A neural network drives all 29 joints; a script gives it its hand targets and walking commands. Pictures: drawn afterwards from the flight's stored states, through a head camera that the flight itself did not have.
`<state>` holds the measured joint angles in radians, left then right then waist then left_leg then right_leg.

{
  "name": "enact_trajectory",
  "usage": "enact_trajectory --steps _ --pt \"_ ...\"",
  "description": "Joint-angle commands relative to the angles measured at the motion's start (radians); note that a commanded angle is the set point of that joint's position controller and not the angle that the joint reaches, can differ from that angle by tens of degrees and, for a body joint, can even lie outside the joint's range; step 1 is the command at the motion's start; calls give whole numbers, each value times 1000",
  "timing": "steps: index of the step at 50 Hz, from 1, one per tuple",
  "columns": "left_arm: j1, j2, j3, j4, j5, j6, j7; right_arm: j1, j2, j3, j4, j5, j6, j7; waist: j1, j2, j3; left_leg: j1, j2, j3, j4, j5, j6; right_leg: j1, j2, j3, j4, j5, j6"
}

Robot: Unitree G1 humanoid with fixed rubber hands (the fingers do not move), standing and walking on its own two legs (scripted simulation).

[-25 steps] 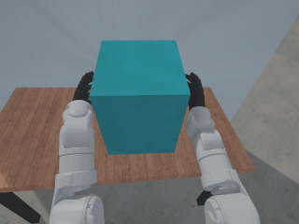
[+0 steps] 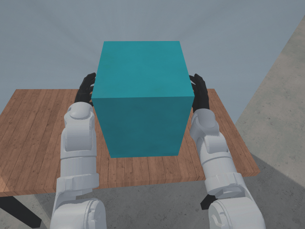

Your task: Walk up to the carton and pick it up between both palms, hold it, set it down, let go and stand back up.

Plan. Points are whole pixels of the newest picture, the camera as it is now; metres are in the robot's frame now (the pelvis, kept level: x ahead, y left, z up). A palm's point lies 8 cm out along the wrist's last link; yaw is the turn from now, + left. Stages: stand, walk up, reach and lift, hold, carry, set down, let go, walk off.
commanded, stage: hold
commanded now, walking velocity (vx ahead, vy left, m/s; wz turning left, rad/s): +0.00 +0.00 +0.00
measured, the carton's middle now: (143, 102) +0.41 +0.00 +0.13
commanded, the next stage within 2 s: set down in 1.26 s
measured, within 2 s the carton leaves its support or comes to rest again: neither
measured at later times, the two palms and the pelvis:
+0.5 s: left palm (80, 102) +0.35 +0.15 +0.17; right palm (200, 104) +0.35 -0.14 +0.17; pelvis +0.00 +0.00 +0.00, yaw +0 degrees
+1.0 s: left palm (82, 102) +0.36 +0.15 +0.17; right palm (200, 105) +0.35 -0.14 +0.17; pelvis +0.00 +0.00 +0.00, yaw +0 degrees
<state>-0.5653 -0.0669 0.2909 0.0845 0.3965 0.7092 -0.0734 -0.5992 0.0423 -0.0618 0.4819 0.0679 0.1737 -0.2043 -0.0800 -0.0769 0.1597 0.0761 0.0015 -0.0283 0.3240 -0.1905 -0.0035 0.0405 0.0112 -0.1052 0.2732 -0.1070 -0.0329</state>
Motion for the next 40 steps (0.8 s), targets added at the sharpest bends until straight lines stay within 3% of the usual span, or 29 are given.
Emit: enact_trajectory --steps 1,15,16,17,18,21,24,31,37,40 --pt "-591 -413 -391 -138 -145 -68 -127 -664 415 349 -249 35 -67 131 -13 88 -416 -59 -26 74 -52 226 -6 234 9 -21 0 142 63" --pt "-582 -414 -401 -151 -148 -68 -126 -655 416 362 -260 43 -64 127 -12 93 -418 -53 -27 72 -48 241 -10 235 10 -21 3 158 63" --pt "-614 -450 -496 -324 -199 -93 -118 -641 476 446 -355 80 -80 122 -20 83 -564 -42 -44 70 -6 355 -15 321 6 -12 41 297 72" --pt "-599 -441 -512 -300 -207 -95 -108 -647 468 458 -363 101 -71 113 -15 115 -574 -36 -44 52 7 379 -20 323 5 -7 42 345 71" --pt "-601 -451 -516 -295 -213 -95 -105 -649 470 464 -360 107 -62 109 -22 102 -565 -33 -48 53 12 388 -24 312 6 -6 43 351 76" --pt "-545 -412 -419 -181 -148 -66 -118 -584 433 407 -253 70 -28 111 -17 76 -366 -103 -37 68 -59 200 -3 257 -2 -10 6 185 70" --pt "-553 -401 -369 -150 -115 -36 -139 -574 422 349 -206 39 -14 127 -9 72 -260 -174 -19 82 -133 48 16 229 -6 -15 -15 9 57" --pt "-622 -437 -459 -215 -170 -66 -122 -681 430 374 -312 54 -65 134 -25 103 -447 -56 -26 78 -42 236 -11 230 14 -28 6 111 47" --pt "-592 -421 -410 -167 -146 -59 -113 -643 415 352 -246 33 -57 145 -6 87 -389 -107 -18 80 -81 153 4 222 10 -24 1 35 44" --pt "-591 -421 -408 -175 -144 -52 -117 -655 416 354 -253 41 -60 146 -3 90 -404 -101 -19 82 -73 183 2 241 10 -22 4 64 44"
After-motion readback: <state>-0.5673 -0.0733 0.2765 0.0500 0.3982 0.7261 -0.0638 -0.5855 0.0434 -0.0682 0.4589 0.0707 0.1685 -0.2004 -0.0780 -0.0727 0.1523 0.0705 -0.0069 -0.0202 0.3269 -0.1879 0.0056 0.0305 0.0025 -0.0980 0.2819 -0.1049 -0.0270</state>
